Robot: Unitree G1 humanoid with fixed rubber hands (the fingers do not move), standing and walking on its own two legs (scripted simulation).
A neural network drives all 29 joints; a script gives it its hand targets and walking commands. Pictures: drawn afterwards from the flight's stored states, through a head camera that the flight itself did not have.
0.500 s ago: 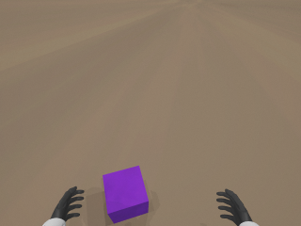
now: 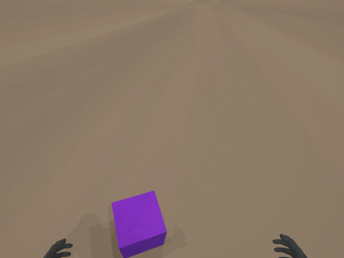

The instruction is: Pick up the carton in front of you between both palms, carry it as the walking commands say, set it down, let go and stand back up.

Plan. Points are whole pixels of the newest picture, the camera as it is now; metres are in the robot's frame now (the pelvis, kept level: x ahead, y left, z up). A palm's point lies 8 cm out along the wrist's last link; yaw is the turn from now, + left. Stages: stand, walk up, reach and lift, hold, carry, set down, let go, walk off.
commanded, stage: stand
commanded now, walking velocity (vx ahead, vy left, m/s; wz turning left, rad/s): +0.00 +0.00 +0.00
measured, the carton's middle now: (139, 224) +0.38 +0.11 -0.64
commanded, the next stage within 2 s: none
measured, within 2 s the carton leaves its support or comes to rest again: neither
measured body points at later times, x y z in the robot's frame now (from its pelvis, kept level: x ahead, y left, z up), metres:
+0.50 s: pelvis +0.01 +0.01 +0.00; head +0.01 +0.03 +0.45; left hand +0.13 +0.30 -0.12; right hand +0.12 -0.30 -0.09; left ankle +0.02 +0.10 -0.73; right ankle -0.08 -0.13 -0.73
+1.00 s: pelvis -0.01 +0.01 +0.01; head -0.01 +0.03 +0.46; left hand +0.08 +0.31 -0.12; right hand +0.08 -0.31 -0.09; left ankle +0.02 +0.10 -0.73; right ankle -0.08 -0.13 -0.73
